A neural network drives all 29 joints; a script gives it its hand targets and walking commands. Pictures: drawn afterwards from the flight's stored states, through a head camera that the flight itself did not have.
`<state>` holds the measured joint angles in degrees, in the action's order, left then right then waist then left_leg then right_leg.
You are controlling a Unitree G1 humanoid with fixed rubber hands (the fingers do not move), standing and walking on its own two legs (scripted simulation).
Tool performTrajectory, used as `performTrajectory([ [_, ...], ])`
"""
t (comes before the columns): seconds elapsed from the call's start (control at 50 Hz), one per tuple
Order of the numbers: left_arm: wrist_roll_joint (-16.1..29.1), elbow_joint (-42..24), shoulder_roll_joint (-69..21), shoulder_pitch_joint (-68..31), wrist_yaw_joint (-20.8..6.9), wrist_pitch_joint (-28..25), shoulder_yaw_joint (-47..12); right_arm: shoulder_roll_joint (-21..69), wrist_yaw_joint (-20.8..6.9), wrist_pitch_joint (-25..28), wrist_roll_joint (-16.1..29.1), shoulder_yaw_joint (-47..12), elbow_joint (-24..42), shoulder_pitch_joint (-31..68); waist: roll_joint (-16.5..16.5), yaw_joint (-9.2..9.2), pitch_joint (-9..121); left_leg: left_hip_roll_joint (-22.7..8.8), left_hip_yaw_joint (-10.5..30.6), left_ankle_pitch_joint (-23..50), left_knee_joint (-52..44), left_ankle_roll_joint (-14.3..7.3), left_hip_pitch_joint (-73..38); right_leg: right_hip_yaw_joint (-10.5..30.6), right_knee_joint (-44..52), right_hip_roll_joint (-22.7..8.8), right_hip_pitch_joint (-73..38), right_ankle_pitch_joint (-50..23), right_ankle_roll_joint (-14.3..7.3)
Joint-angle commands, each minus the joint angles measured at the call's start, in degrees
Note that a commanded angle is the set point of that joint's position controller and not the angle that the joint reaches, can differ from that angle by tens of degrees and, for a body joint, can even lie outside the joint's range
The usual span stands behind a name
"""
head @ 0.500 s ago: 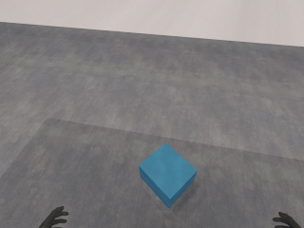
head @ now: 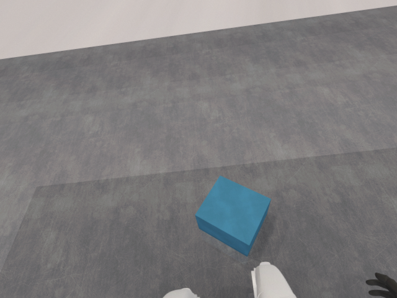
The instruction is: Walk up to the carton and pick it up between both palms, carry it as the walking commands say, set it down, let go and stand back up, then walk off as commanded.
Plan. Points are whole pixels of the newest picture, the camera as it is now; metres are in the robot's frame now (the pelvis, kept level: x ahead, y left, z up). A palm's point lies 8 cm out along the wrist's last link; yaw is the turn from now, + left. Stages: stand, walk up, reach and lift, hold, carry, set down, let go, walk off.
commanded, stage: walk up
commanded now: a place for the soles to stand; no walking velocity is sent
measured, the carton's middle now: (233, 214) +0.55 -0.06 -0.65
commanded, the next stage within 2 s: none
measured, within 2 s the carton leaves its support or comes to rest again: neither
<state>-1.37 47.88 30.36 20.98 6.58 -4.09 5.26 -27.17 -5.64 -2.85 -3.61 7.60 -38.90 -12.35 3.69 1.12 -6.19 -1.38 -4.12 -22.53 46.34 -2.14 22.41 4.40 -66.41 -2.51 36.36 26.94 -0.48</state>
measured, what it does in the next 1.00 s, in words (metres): steps to the left, turning right: right foot, then left foot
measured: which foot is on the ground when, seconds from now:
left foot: down 0.00-0.14, up 0.16-0.44, down 0.46-1.00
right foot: up 0.00-0.12, down 0.14-0.46, up 0.48-0.80, down 0.82-1.00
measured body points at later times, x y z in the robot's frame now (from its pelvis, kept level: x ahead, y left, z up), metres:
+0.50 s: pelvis +0.09 +0.17 -0.02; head +0.11 +0.14 +0.43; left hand +0.26 +0.52 -0.07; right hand +0.12 -0.21 -0.10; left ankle +0.20 +0.30 -0.71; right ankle +0.08 -0.04 -0.69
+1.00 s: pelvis +0.13 +0.20 +0.00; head +0.16 +0.20 +0.45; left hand +0.41 +0.45 -0.09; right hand +0.01 -0.14 -0.08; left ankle +0.23 +0.29 -0.70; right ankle +0.09 +0.09 -0.70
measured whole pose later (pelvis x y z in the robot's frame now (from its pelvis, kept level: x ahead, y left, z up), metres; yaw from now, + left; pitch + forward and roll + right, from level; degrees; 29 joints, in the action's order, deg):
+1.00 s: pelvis +0.13 +0.20 +0.00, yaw -33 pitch -1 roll +0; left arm -1.5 44.7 28.3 14.2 -0.9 -0.8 5.1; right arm -28.5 1.8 4.0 0.0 2.8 -47.0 -17.1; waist -1.6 -1.1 -4.4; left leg -3.8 -5.0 -25.8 46.1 -2.3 23.0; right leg 3.0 -45.7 1.3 21.9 22.3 -1.6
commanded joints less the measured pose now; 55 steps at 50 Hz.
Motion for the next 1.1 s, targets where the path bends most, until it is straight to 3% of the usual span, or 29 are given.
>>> performTrajectory([
  [0.0, 0.2, -1.3, 11.8, 7.0, -1.5, -0.6, 3.7, -12.1, 0.8, 1.2, 0.1, 3.4, 5.5, 3.2, 3.6, -1.05, -0.8, -13.1, 18.5, -19.2, -26.0, -10.4, 2.4, -5.7, 4.6, -0.9, -2.1, -3.3, 0.7],
  [0.06, 0.9, -3.3, 8.1, 5.1, -2.0, -1.4, 3.3, -11.5, 0.8, 1.4, -0.6, 2.9, 6.5, 0.7, 7.1, -0.11, -0.7, -14.9, 14.9, -12.9, -25.5, -10.4, 2.9, -7.6, 17.3, 0.6, -10.9, -3.1, -1.1],
  [0.1, 0.8, -2.4, 7.7, 10.7, -1.6, -2.2, 3.7, -10.5, 0.8, 0.6, -0.3, 2.4, 8.2, 2.3, 3.8, -3.68, 1.3, -13.1, 9.2, -9.5, -17.2, -7.4, 9.5, -8.2, 30.0, 2.5, -26.7, -9.2, -3.0],
  [0.12, 0.2, -2.7, 10.0, 14.8, -0.8, -2.7, 4.9, -9.1, 1.0, 0.7, -0.1, 1.9, 8.8, 1.0, -1.7, -6.68, 4.2, -11.0, 5.1, -1.4, -5.8, -4.2, 15.3, -3.4, 34.6, 1.2, -37.3, -6.4, -4.1],
  [0.14, -0.4, -3.5, 14.2, 18.0, 0.1, -3.0, 6.3, -5.4, 1.3, 1.4, -0.3, 1.0, 10.1, 0.1, -14.2, -8.08, 5.4, -5.0, -0.1, -1.5, 13.4, 0.8, 24.4, 17.8, 43.3, -9.5, -42.9, 4.2, -7.6],
  [0.16, 0.1, -6.9, 17.2, 14.5, 0.7, -3.0, 6.7, -7.6, 1.6, 0.8, -0.1, 1.6, 11.6, -2.0, -12.7, -5.69, 6.5, -2.2, 6.4, -10.3, 21.3, 3.1, 31.6, 43.6, 49.0, -23.0, -39.5, 8.7, -15.3],
  [0.18, 0.8, -7.3, 15.5, 12.3, 0.6, -2.7, 5.9, -12.1, 2.0, -0.1, -0.1, 2.5, 11.1, -0.4, -1.7, -3.94, 4.5, -5.8, 11.3, -8.2, 25.8, 2.7, 29.5, 38.8, 46.0, -23.2, -34.5, 4.8, -16.4],
  [0.2, 1.2, -7.8, 14.7, 10.7, 0.5, -2.9, 5.0, -12.1, 1.8, -0.2, 0.5, 2.7, 10.9, -0.2, 0.2, -2.59, 4.0, -6.5, 11.7, -5.5, 27.2, 2.7, 28.0, 34.8, 43.6, -21.2, -30.5, 0.9, -16.4],
  [0.26, 0.5, -8.4, 14.1, 5.6, 0.0, -3.1, 3.7, -10.5, 0.9, -0.3, 0.6, 2.7, 8.6, -4.9, -5.9, 0.2, 4.5, -6.9, 10.0, 2.6, 23.2, 3.0, 18.9, 19.9, 40.0, -12.0, -18.7, -4.9, -12.5],
  [0.38, -1.1, -10.5, 14.8, 1.2, -2.2, -1.1, 3.4, -9.0, 1.8, 1.1, 3.0, 2.0, 6.0, -4.6, -16.5, -1.43, 1.9, -1.5, 0.1, -2.5, 8.3, 2.2, 1.9, 12.2, 37.0, -5.1, 0.0, 5.3, -10.7],
  [0.42, -1.3, -10.9, 12.9, -1.3, -2.9, 0.2, 2.8, -9.5, 3.0, 2.4, 3.0, 2.8, 3.0, -11.7, -13.3, 2.58, 4.1, 3.3, -5.0, -2.7, 0.5, 1.6, -11.7, 8.2, 27.7, -2.1, 5.5, 3.0, -8.3],
  [0.44, -1.1, -11.0, 9.0, -0.8, -2.8, 0.7, 1.5, -11.6, 3.5, 3.2, 2.1, 3.4, 2.0, -15.0, -4.8, 4.52, 3.8, 1.2, 2.5, -8.0, -7.9, 0.2, -14.7, 5.9, 15.1, 2.2, 8.4, 3.0, -6.4],
  [0.46, -0.1, -12.8, 3.7, -1.6, -2.5, 0.3, -0.3, -17.5, 4.1, 4.1, 1.0, 4.0, 4.0, -13.5, 11.7, 5.06, 2.3, -17.2, 33.0, -20.6, -24.1, -5.4, -11.9, 1.0, -2.9, 9.1, 17.4, 6.7, -1.9],
  [0.48, -0.1, -12.6, 8.0, -0.5, -1.8, 0.4, 0.8, -19.7, 4.3, 4.2, 1.8, 4.0, 5.7, -7.6, 4.7, 3.47, 3.3, -26.3, 43.5, -20.2, -30.1, -10.0, -4.9, 5.2, -6.6, 3.8, 14.5, 6.4, -0.5],
  [0.5, 0.3, -10.5, 10.9, 0.5, -2.2, 0.4, 1.8, -19.3, 4.6, 4.3, 2.2, 3.6, 4.6, -4.6, 1.1, 1.55, 2.5, -24.7, 40.4, -18.8, -27.5, -11.9, -1.7, 5.2, -8.6, 2.1, 9.7, 3.8, -0.3],
  [0.56, -0.2, -5.0, 10.4, 5.1, -4.4, 1.0, 2.6, -16.3, 5.7, 5.3, 2.2, 1.6, 1.8, 0.9, 4.9, -1.93, 0.5, -18.5, 23.7, -16.5, -22.9, -9.1, 4.4, -0.6, -4.0, 0.3, 0.6, -0.1, -0.4],
  [0.7, -0.7, -6.9, 6.7, -2.9, -7.7, 3.2, 3.5, -17.0, 7.1, 6.8, 2.4, 1.0, -2.7, -7.6, 6.8, 1.4, 3.6, -21.3, 16.5, 9.2, -18.9, -10.4, -9.0, -3.4, 11.2, 1.0, -1.6, 4.1, -0.6],
  [0.76, -0.6, -6.5, 5.9, -1.8, -7.9, 3.0, 3.6, -16.3, 7.3, 6.6, 2.6, 0.2, -3.6, -7.1, 6.7, -0.21, 5.9, -20.8, 10.2, 17.3, -16.0, -9.1, -7.0, -5.6, 20.2, 2.3, -10.6, 1.7, -1.9],
  [0.8, -0.9, -5.1, 6.0, 1.4, -7.7, 2.4, 4.1, -14.2, 7.1, 6.1, 2.6, -0.9, -3.9, -6.4, 2.4, -3.16, 7.1, -16.6, 2.3, 14.9, -7.8, -5.5, 1.1, -5.9, 31.1, 4.8, -23.8, -2.3, -3.3],
  [0.82, -1.6, -5.3, 9.8, 2.4, -7.4, 2.2, 5.3, -10.8, 7.0, 6.1, 3.2, -2.0, -2.9, -5.4, -8.8, -4.88, 7.4, -10.6, -1.8, 7.8, 2.2, -1.0, 11.1, 10.5, 36.1, -3.2, -28.4, 1.8, -7.0],
  [0.84, -0.9, -6.2, 12.6, 1.0, -7.2, 2.0, 5.4, -9.4, 7.1, 6.0, 4.0, -2.8, -1.7, -1.9, -13.9, -5.56, 6.7, -3.0, -5.2, -6.5, 7.8, 1.1, 17.4, 28.8, 42.8, -12.8, -27.4, 4.8, -14.3],
  [0.86, -0.4, -5.5, 12.9, 1.9, -7.1, 1.9, 5.1, -11.8, 7.4, 5.8, 3.8, -2.5, -1.8, 0.2, -10.5, -6.4, 5.2, -4.4, 0.4, -15.2, 11.9, 0.3, 19.2, 30.0, 42.2, -15.3, -27.7, -2.2, -17.4],
  [0.88, 0.1, -5.4, 12.2, 0.8, -7.0, 2.0, 4.4, -12.0, 7.4, 6.1, 4.0, -2.3, -2.9, -1.1, -10.1, -5.78, 4.7, -4.7, 2.9, -14.6, 11.7, 0.0, 18.0, 25.7, 38.9, -14.5, -27.6, -10.5, -17.8],
  [0.94, -0.3, -5.6, 8.8, -6.0, -7.1, 2.7, 2.4, -11.3, 7.7, 7.4, 3.8, -2.4, -6.5, -8.3, -12.3, -2.62, 5.4, -2.9, -0.4, -6.4, 2.7, -0.3, 4.9, 15.3, 35.4, -9.0, -19.6, -25.0, -14.6],
  [0.98, 0.1, -5.7, 5.3, -12.2, -7.5, 3.4, 0.8, -9.8, 7.9, 8.2, 3.3, -2.1, -9.0, -13.1, -7.9, 2.09, 5.8, -0.1, -1.6, 4.4, -11.4, -0.7, -13.4, 7.1, 27.3, -2.6, -6.8, -21.4, -9.1],
  [1.0, 0.3, -5.8, 1.5, -12.5, -7.7, 3.5, -0.1, -13.4, 8.2, 8.7, 2.1, -1.3, -8.2, -12.6, 2.8, 2.43, 5.1, -10.0, 16.5, 2.0, -20.1, -3.1, -16.4, 3.7, 15.0, 3.3, 0.2, -13.8, -4.4],
  [1.02, 0.2, -5.2, 2.9, -9.5, -7.2, 3.9, 0.5, -18.1, 8.1, 8.9, 2.3, -0.8, -6.2, -9.0, 6.2, 0.64, 5.0, -25.4, 33.7, -0.3, -27.4, -9.9, -9.9, 1.0, 10.9, 4.9, 0.7, 6.0, -1.4],
  [1.04, 0.1, -4.4, 6.7, -10.4, -7.0, 4.3, 1.9, -18.4, 8.1, 8.8, 2.5, -0.7, -6.9, -8.4, -0.1, 1.04, 3.5, -26.4, 32.4, 1.3, -26.8, -13.1, -7.3, 3.9, 7.0, 2.7, -1.8, 8.4, -1.1],
  [1.08, 0.3, -2.3, 6.0, -8.6, -7.5, 4.2, 1.8, -16.4, 8.4, 8.7, 2.5, -1.3, -7.1, -4.5, 2.1, -0.73, 1.8, -21.4, 22.8, 6.0, -23.3, -11.3, -5.3, 1.8, 9.0, 0.4, -4.5, 4.5, -1.1],
])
